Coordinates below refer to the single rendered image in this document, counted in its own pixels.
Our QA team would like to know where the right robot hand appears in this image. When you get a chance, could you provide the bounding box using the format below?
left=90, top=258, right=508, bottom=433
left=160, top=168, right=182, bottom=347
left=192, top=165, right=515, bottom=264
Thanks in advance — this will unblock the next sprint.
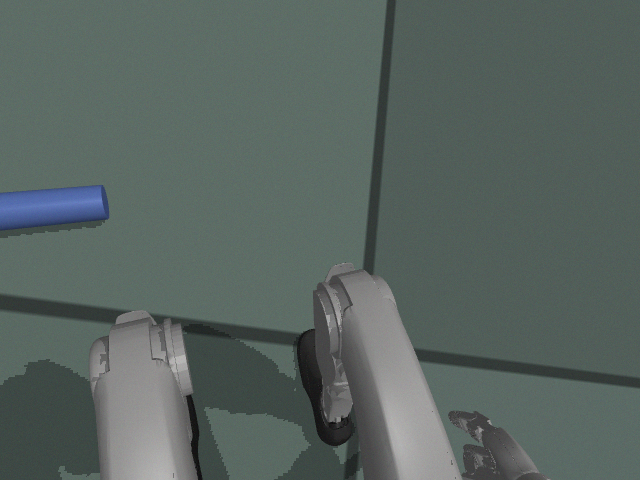
left=448, top=411, right=539, bottom=480

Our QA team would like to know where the left robot foot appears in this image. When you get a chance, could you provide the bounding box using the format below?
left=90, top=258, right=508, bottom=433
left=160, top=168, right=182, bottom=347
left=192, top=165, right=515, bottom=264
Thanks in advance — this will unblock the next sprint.
left=186, top=395, right=203, bottom=480

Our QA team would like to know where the right robot foot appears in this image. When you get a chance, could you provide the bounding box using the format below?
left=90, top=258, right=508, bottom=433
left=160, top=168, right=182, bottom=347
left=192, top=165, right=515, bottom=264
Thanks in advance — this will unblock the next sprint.
left=297, top=329, right=352, bottom=446

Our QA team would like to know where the bottle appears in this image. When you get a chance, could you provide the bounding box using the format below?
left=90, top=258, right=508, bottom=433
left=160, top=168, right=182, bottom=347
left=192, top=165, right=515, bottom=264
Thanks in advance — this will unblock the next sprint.
left=0, top=185, right=109, bottom=231

